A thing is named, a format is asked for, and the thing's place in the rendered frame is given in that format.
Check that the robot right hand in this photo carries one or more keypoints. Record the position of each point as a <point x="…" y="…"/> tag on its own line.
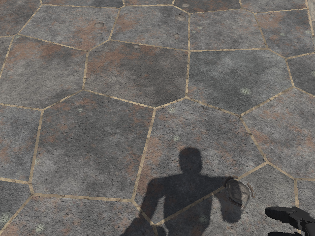
<point x="295" y="216"/>

